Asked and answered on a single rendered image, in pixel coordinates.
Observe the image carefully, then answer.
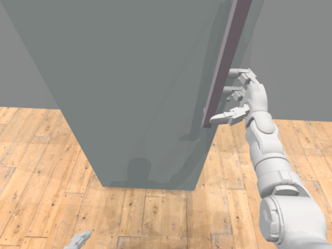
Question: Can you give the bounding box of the robot left hand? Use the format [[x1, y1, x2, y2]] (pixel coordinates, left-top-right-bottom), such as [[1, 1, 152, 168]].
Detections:
[[63, 230, 91, 249]]

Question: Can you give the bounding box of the handle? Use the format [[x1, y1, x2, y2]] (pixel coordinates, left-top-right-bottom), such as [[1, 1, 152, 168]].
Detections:
[[202, 0, 252, 128]]

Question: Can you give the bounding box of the fridge door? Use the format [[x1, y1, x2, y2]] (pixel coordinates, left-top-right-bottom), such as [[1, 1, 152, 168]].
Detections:
[[0, 0, 263, 191]]

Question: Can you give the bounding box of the robot right hand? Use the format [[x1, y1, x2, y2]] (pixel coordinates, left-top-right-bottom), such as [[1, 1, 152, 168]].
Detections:
[[210, 68, 268, 126]]

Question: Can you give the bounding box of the robot right upper arm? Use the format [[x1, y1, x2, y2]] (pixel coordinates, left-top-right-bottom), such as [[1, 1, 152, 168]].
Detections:
[[259, 195, 332, 249]]

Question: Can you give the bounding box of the robot right forearm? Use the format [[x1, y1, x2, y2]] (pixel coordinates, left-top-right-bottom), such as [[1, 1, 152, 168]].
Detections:
[[245, 111, 327, 239]]

